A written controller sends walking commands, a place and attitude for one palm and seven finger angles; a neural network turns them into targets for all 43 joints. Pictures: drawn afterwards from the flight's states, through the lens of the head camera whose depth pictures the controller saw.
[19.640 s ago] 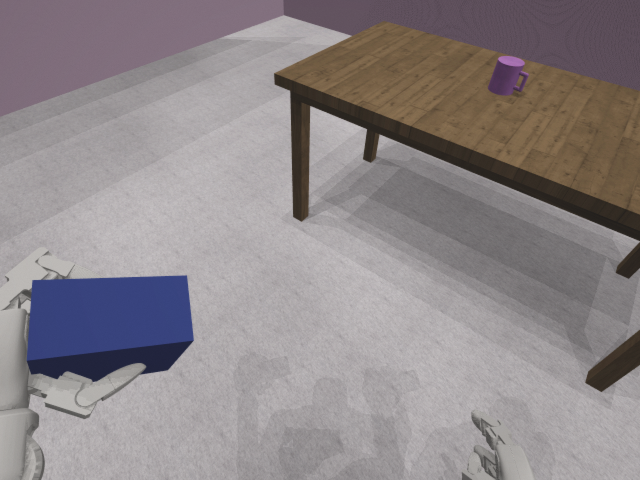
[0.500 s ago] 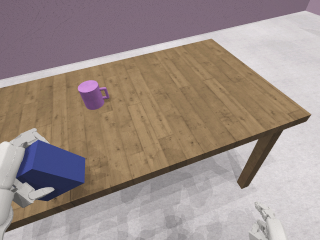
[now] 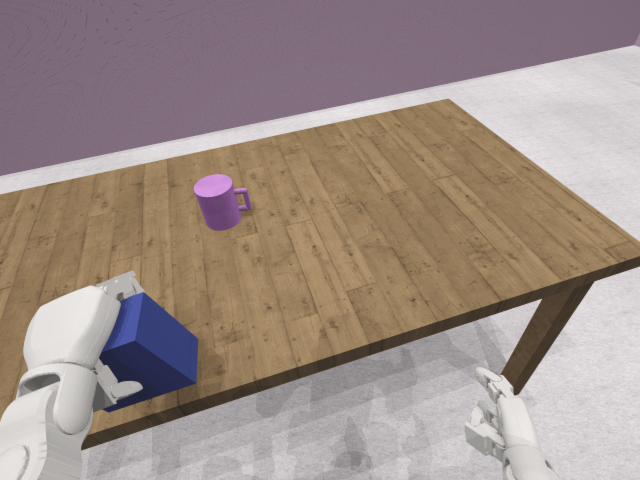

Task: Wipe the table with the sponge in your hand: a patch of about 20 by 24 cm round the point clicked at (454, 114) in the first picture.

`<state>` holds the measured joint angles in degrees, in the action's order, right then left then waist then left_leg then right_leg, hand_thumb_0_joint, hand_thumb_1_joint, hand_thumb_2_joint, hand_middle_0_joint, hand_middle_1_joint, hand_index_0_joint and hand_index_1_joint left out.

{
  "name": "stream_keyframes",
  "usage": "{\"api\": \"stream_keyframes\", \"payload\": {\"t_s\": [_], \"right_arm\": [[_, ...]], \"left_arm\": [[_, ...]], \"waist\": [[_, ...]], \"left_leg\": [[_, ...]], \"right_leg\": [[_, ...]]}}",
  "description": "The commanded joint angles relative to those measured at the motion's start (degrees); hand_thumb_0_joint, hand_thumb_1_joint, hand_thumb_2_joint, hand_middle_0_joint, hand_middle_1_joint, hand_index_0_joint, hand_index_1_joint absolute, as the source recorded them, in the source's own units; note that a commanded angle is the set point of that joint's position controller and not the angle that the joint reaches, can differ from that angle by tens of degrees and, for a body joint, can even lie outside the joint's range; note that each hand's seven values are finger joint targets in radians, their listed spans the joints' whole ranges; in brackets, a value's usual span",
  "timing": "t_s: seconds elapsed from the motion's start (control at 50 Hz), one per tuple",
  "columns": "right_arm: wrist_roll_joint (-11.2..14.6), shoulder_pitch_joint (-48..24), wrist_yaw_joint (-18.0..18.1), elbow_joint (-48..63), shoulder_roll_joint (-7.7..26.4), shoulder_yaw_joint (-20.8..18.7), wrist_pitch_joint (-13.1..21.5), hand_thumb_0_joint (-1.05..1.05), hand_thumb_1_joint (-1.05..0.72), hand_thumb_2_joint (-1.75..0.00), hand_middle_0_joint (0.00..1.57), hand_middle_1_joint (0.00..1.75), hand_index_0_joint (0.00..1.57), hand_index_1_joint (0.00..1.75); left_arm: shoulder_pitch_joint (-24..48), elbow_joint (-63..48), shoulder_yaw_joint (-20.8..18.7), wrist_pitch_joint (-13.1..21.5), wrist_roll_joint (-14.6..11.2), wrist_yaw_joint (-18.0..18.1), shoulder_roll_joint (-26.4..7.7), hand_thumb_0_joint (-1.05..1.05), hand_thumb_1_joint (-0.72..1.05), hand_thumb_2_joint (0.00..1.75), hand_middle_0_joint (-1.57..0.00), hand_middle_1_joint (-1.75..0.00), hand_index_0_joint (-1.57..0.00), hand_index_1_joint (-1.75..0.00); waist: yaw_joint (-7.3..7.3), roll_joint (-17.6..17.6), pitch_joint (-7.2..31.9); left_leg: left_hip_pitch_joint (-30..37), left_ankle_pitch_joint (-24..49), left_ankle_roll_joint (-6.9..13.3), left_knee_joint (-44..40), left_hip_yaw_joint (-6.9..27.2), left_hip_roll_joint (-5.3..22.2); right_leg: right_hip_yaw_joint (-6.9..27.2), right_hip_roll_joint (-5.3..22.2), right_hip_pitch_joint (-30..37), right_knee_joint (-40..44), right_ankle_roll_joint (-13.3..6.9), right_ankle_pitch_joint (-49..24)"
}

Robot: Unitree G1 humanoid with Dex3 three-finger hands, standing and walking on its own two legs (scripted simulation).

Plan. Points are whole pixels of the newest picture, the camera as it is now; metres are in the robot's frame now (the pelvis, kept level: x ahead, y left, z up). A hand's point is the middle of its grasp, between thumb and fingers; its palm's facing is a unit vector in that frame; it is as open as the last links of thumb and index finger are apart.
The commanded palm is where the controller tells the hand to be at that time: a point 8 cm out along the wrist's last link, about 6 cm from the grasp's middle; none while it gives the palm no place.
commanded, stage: turn the palm down, sponge in hand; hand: left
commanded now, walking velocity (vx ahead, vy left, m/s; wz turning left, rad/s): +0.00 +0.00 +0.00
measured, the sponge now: (135, 362) +0.22 +0.27 +0.06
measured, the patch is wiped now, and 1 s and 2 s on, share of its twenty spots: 0.00 0.00 0.00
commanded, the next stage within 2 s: move the sponge above the wiping area in 0.76 s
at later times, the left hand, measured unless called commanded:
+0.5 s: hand (100, 342) +0.22 +0.30 +0.09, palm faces +0.03 -0.10 -0.99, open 10.4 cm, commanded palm +0.19 +0.29 +0.16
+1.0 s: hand (113, 342) +0.22 +0.29 +0.09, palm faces +0.01 -0.09 -1.00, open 10.4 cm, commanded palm +0.20 +0.28 +0.16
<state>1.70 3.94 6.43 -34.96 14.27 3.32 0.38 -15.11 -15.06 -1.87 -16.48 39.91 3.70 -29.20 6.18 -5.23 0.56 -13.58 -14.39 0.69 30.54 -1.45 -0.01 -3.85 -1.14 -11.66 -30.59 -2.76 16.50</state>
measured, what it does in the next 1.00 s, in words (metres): stands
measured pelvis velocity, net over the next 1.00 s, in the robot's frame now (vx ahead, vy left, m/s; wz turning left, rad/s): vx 0.00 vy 0.00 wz -0.01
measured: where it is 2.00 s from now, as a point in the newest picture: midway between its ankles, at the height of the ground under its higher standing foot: outside the picture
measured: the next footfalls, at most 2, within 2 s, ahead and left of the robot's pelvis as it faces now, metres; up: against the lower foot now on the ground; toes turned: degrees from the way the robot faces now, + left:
none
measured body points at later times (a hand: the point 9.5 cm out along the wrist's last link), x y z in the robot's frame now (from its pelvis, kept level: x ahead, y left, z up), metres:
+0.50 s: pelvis +0.00 +0.01 +0.01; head -0.02 -0.03 +0.46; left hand +0.21 +0.30 +0.15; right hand +0.25 -0.18 -0.07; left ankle +0.02 +0.11 -0.73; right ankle +0.00 -0.09 -0.73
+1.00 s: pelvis +0.00 +0.00 +0.01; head -0.02 -0.04 +0.46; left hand +0.22 +0.29 +0.14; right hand +0.25 -0.20 -0.07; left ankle +0.02 +0.11 -0.73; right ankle +0.00 -0.09 -0.73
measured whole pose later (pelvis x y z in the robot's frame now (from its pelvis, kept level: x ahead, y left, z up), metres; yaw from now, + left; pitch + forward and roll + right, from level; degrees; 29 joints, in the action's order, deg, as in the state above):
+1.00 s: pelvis +0.00 +0.00 +0.01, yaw +0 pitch -4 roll +0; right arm 2.0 0.4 3.4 -39.2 14.9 2.4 -1.1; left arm -8.0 -5.8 3.3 -20.8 51.7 1.5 -27.2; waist 7.2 -6.2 -1.2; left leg -8.7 -11.3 0.8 24.3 -1.7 -0.1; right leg -3.3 -1.4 -6.9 -24.4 -2.8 13.3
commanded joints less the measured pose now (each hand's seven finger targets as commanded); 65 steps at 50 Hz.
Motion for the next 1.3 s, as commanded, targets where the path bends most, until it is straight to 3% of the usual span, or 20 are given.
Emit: {"api": "stream_keyframes", "payload": {"t_s": [0.0,0.16,0.34,0.36,0.44,0.46,0.54,0.56,0.64,0.66,0.84,0.86,0.94,0.96,1.04,1.06,1.14,1.16,1.24,1.28], "right_arm": [[-0.3,-11.6,-0.2,8.7,5.9,-2.4,2.6,0.00,-0.90,-0.90,0.20,0.30,0.20,0.30],[-0.2,-14.6,-1.3,8.1,5.3,-1.8,2.4,0.00,-0.90,-0.90,0.20,0.30,0.20,0.30],[-0.5,-16.8,-2.6,6.7,5.7,-1.9,1.6,0.00,-0.90,-0.90,0.20,0.30,0.20,0.30],[-0.2,-16.3,-2.7,7.1,5.0,-1.8,1.8,0.00,-0.90,-0.90,0.20,0.30,0.20,0.30],[-0.3,-17.3,-2.8,6.7,5.6,-2.0,1.8,0.00,-0.90,-0.90,0.20,0.30,0.20,0.30],[-0.1,-16.6,-2.8,7.0,5.0,-2.0,2.0,0.00,-0.90,-0.90,0.20,0.30,0.20,0.30],[-0.4,-17.1,-2.9,6.5,5.7,-2.1,1.8,0.00,-0.90,-0.90,0.20,0.30,0.20,0.30],[-0.1,-16.4,-2.9,6.9,5.1,-2.1,2.0,0.00,-0.90,-0.90,0.20,0.30,0.20,0.30],[-0.2,-17.1,-2.9,6.4,5.7,-2.2,1.9,0.00,-0.90,-0.90,0.20,0.30,0.20,0.30],[-0.1,-16.4,-2.9,6.8,5.2,-2.3,2.1,0.00,-0.90,-0.90,0.20,0.30,0.20,0.30],[0.0,-17.3,-3.1,6.2,5.9,-2.5,1.9,0.00,-0.90,-0.90,0.20,0.30,0.20,0.30],[0.3,-16.6,-3.0,6.7,5.3,-2.6,2.0,0.00,-0.90,-0.90,0.20,0.30,0.20,0.30],[0.1,-17.0,-2.8,6.0,6.3,-2.6,1.7,0.00,-0.90,-0.90,0.20,0.30,0.20,0.30],[0.3,-16.3,-2.8,6.6,5.5,-2.6,2.0,0.00,-0.90,-0.90,0.20,0.30,0.20,0.30],[0.2,-16.3,-2.5,5.6,6.4,-2.9,2.1,0.00,-0.90,-0.90,0.20,0.30,0.20,0.30],[0.4,-15.7,-2.5,6.5,5.6,-2.9,2.4,0.00,-0.90,-0.90,0.20,0.30,0.20,0.30],[0.4,-15.4,-2.1,5.2,6.5,-2.9,2.3,0.00,-0.90,-0.90,0.20,0.30,0.20,0.30],[0.6,-14.7,-2.0,5.6,6.1,-3.2,2.5,0.00,-0.90,-0.90,0.20,0.30,0.20,0.30],[0.3,-14.6,-1.9,5.2,6.5,-3.4,2.9,0.00,-0.90,-0.90,0.20,0.30,0.20,0.30],[0.4,-13.5,-2.4,5.3,6.1,-3.7,3.2,0.00,-0.90,-0.90,0.20,0.30,0.20,0.30]], "left_arm": [[13.4,-9.3,-8.5,-0.2,4.5,2.8,-12.6,0.00,0.10,1.30,-1.20,-1.60,-1.20,-1.60],[17.2,-8.3,-3.9,-2.7,9.6,1.0,-10.2,0.00,0.10,1.30,-1.20,-1.60,-1.20,-1.60],[19.5,-5.0,-6.1,-4.6,14.2,0.8,-13.8,0.00,0.10,1.30,-1.20,-1.60,-1.20,-1.60],[19.5,-5.0,-2.7,-4.5,13.6,0.6,-9.8,0.00,0.10,1.30,-1.20,-1.60,-1.20,-1.60],[19.4,-5.6,-5.7,-4.2,13.4,0.2,-13.2,0.00,0.10,1.30,-1.20,-1.60,-1.20,-1.60],[19.2,-5.6,-2.1,-4.1,13.1,0.0,-9.1,0.00,0.10,1.30,-1.20,-1.60,-1.20,-1.60],[19.4,-5.0,-5.9,-4.0,13.7,0.0,-13.4,0.00,0.10,1.30,-1.20,-1.60,-1.20,-1.60],[19.2,-5.1,-2.7,-3.9,13.2,-0.1,-9.5,0.00,0.10,1.30,-1.20,-1.60,-1.20,-1.60],[20.0,-5.2,-6.1,-3.7,13.7,0.2,-13.5,0.00,0.10,1.30,-1.20,-1.60,-1.20,-1.60],[19.3,-4.9,-2.9,-3.7,13.1,0.2,-9.6,0.00,0.10,1.30,-1.20,-1.60,-1.20,-1.60],[19.8,-4.5,-5.5,-4.2,13.7,0.4,-13.0,0.00,0.10,1.30,-1.20,-1.60,-1.20,-1.60],[20.0,-4.0,-1.3,-4.3,13.2,0.2,-8.2,0.00,0.10,1.30,-1.20,-1.60,-1.20,-1.60],[20.6,-2.0,-6.3,-4.2,14.0,0.5,-14.1,0.00,0.10,1.30,-1.20,-1.60,-1.20,-1.60],[21.5,-2.2,-2.3,-4.0,13.4,0.4,-9.5,0.00,0.10,1.30,-1.20,-1.60,-1.20,-1.60],[21.8,-0.2,-7.0,-3.1,13.9,0.8,-14.8,0.00,0.10,1.30,-1.20,-1.60,-1.20,-1.60],[21.7,-0.9,-2.6,-2.8,13.2,0.6,-9.6,0.00,0.10,1.30,-1.20,-1.60,-1.20,-1.60],[25.0,3.6,-6.3,-2.5,13.8,0.8,-14.5,0.00,0.10,1.30,-1.20,-1.60,-1.20,-1.60],[25.9,3.1,-3.2,-2.0,13.5,0.7,-11.1,0.00,0.10,1.30,-1.20,-1.60,-1.20,-1.60],[25.2,3.1,-7.2,-0.6,14.0,1.4,-15.3,0.00,0.10,1.30,-1.20,-1.60,-1.20,-1.60],[24.0,3.0,-4.6,0.0,14.0,1.5,-11.8,0.00,0.10,1.30,-1.20,-1.60,-1.20,-1.60]], "waist": [[0.01,0.0,8.0],[0.29,-1.0,9.1],[1.90,-1.2,8.5],[1.11,0.3,8.7],[1.73,-0.8,8.8],[0.99,0.0,8.7],[1.72,-0.1,8.4],[1.00,1.4,8.5],[1.59,-0.3,8.1],[1.05,0.5,8.4],[1.52,0.3,7.7],[0.68,0.7,7.5],[1.62,0.7,7.8],[0.63,0.8,8.0],[1.34,1.3,8.5],[0.59,1.3,9.0],[0.53,1.9,6.8],[-0.17,1.8,8.0],[0.99,0.0,10.8],[0.50,0.6,11.6]], "left_leg": [[5.6,8.7,1.3,-6.0,3.3,-0.6],[8.0,12.0,1.5,-7.8,4.3,-0.5],[8.3,11.8,1.6,-9.4,5.6,-1.0],[8.2,12.2,1.7,-9.1,5.0,-0.8],[9.1,12.2,1.7,-9.4,5.6,-1.1],[9.0,12.6,1.9,-8.9,4.8,-1.0],[9.1,12.2,1.7,-9.3,5.6,-1.2],[8.9,12.3,1.9,-9.0,4.9,-1.1],[9.2,11.8,1.7,-9.2,5.5,-1.4],[8.9,12.1,1.9,-8.8,4.6,-1.3],[9.2,11.9,1.7,-9.0,5.3,-1.6],[8.8,11.6,1.9,-8.7,4.4,-1.4],[8.6,11.1,1.8,-8.8,4.8,-2.0],[8.3,11.1,1.9,-8.6,4.0,-1.8],[8.8,11.6,1.9,-8.2,4.7,-2.1],[8.6,11.8,2.1,-7.7,3.7,-2.0],[7.8,9.6,1.9,-8.1,4.3,-2.2],[7.8,9.6,2.2,-7.7,3.6,-2.1],[8.8,11.9,2.0,-7.2,4.3,-2.5],[8.6,13.6,2.0,-6.7,4.0,-2.1]], "right_leg": [[3.8,0.6,0.2,8.1,-0.3,-5.8],[3.7,0.3,3.1,8.8,-1.1,-8.4],[6.5,-0.3,4.6,10.3,-2.0,-7.8],[4.6,0.2,4.6,10.0,-1.4,-7.9],[6.9,-0.3,4.7,10.9,-1.9,-8.3],[5.1,0.3,4.7,10.6,-1.4,-8.6],[7.4,-0.2,4.6,11.2,-1.9,-8.4],[5.4,0.3,4.7,10.8,-1.3,-8.6],[8.0,-0.2,4.2,11.6,-1.9,-7.9],[6.1,0.3,4.6,11.2,-1.5,-8.2],[8.7,-0.1,3.9,11.9,-1.9,-8.0],[6.5,0.4,3.7,11.4,-1.4,-8.0],[9.3,0.0,3.9,12.0,-1.8,-7.6],[6.8,0.5,4.3,11.4,-1.3,-8.0],[9.2,0.0,3.8,11.8,-1.8,-8.5],[7.2,0.6,4.2,11.3,-1.2,-9.4],[9.0,0.1,2.1,12.5,-1.5,-6.6],[7.4,0.5,2.7,11.9,-1.0,-7.1],[9.0,0.1,3.7,11.2,-1.7,-9.6],[7.2,0.4,3.5,10.3,-1.3,-12.1]]}}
